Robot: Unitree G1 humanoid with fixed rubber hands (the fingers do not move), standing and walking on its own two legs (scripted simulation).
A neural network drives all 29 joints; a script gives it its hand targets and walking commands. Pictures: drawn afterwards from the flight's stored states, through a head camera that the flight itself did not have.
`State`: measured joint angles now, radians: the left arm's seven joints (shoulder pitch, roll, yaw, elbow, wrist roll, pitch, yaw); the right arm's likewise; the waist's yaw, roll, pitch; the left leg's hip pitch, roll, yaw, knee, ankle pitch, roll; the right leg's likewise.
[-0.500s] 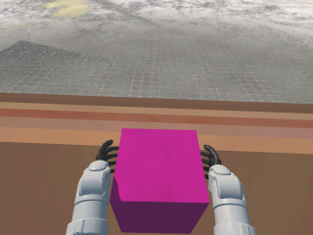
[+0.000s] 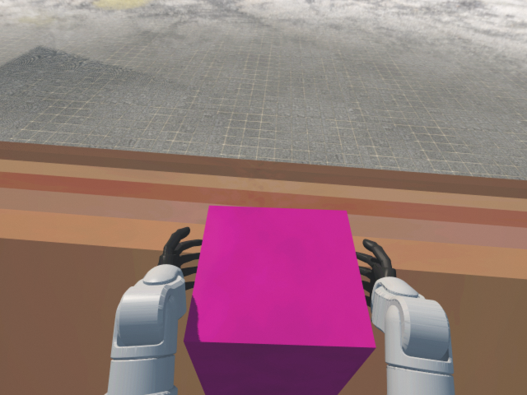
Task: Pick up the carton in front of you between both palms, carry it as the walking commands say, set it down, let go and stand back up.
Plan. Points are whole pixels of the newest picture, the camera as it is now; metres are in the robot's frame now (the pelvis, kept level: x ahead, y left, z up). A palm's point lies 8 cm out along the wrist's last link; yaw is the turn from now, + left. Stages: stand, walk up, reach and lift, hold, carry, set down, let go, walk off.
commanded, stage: carry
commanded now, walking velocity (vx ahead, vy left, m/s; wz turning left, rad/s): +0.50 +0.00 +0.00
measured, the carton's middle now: (273, 307) +0.28 -0.01 +0.01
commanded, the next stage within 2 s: none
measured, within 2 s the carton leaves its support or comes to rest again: neither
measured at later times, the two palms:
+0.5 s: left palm (212, 163) +0.58 +0.12 +0.06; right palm (348, 173) +0.57 -0.18 +0.06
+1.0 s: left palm (223, 73) +1.00 +0.14 +0.10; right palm (320, 80) +0.98 -0.16 +0.10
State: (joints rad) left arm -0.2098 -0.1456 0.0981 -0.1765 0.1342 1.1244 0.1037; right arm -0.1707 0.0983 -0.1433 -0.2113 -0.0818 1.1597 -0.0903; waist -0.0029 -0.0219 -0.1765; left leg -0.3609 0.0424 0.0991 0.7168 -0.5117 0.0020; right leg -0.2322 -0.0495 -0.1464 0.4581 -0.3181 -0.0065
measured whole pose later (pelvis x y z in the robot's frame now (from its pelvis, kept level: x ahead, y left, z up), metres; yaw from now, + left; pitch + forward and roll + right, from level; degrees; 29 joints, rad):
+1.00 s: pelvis +0.63 +0.00 -0.03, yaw -2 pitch +3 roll +0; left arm -0.67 0.04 0.18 0.08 0.02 1.18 0.13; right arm -0.65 0.01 -0.17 0.06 -0.05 1.20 -0.14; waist -0.03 -0.04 -0.01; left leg -0.56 0.00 0.18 0.70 -0.20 0.12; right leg -0.21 -0.03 -0.07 1.06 -0.50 -0.03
